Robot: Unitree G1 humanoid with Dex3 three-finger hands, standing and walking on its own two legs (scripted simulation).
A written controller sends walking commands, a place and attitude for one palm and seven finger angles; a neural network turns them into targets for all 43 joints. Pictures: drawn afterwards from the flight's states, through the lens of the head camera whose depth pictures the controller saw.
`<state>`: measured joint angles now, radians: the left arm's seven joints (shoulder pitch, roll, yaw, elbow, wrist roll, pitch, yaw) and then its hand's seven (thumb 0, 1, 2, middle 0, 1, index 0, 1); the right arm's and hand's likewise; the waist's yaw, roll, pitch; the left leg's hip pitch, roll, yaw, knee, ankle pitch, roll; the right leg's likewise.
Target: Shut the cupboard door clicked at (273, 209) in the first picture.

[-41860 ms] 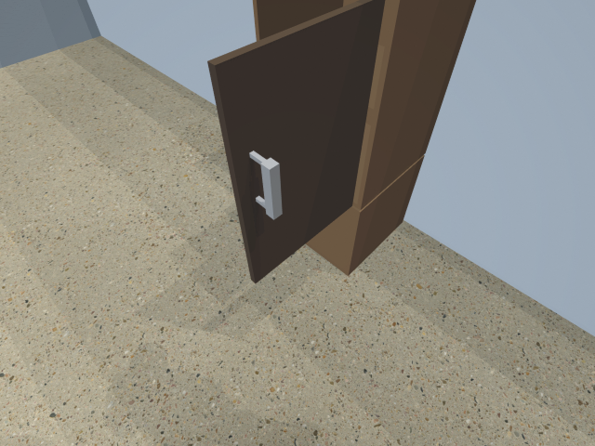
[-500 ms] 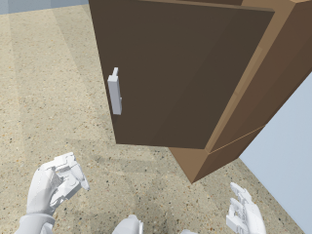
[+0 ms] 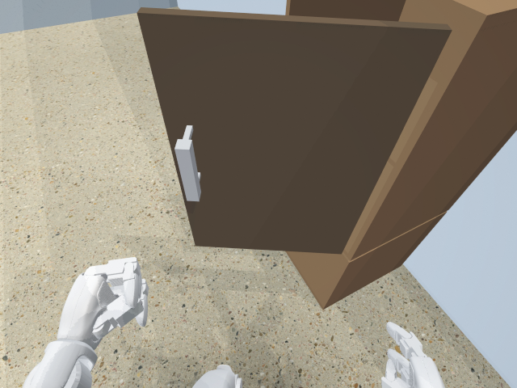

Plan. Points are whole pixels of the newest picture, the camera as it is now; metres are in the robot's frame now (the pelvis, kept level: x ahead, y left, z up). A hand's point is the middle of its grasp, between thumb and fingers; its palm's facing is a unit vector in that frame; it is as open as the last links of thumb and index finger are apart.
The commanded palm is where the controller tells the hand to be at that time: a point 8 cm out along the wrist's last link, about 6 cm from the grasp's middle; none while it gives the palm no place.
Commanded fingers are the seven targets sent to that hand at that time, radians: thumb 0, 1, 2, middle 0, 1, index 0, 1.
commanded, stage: raise the hand and make a fist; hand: left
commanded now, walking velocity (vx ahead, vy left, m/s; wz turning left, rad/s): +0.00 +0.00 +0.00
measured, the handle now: (191, 164) +0.47 +0.16 +0.06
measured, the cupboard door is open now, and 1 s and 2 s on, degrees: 60 60 60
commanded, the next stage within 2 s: bring the fist close to the handle in 0.20 s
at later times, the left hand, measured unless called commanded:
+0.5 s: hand (157, 283) +0.25 +0.16 +0.07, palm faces +0.03 -1.00 -0.05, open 3.1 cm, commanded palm +0.24 +0.21 +0.06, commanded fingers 0.00 0.90 0.90 -1.30 -1.50 -1.30 -1.50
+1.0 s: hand (187, 244) +0.31 +0.13 +0.06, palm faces -0.05 -1.00 -0.01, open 3.1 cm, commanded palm +0.31 +0.19 +0.06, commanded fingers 0.00 0.90 0.90 -1.30 -1.50 -1.30 -1.50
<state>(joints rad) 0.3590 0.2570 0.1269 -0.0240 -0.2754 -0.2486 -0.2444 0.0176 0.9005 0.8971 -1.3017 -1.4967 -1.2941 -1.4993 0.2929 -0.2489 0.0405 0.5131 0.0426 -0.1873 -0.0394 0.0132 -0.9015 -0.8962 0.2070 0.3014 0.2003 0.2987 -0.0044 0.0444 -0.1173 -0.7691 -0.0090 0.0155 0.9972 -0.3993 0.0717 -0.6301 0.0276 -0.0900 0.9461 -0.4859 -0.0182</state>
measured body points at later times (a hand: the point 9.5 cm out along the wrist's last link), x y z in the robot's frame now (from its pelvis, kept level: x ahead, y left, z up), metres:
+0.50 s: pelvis +0.00 -0.03 -0.01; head +0.03 -0.04 +0.44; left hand +0.24 +0.21 +0.07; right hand +0.18 -0.27 -0.09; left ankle +0.06 +0.07 -0.68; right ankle -0.01 -0.12 -0.68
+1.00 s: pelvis +0.00 -0.02 +0.00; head +0.05 -0.02 +0.45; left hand +0.31 +0.19 +0.06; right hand +0.15 -0.27 -0.09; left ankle +0.06 +0.07 -0.68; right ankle -0.01 -0.12 -0.68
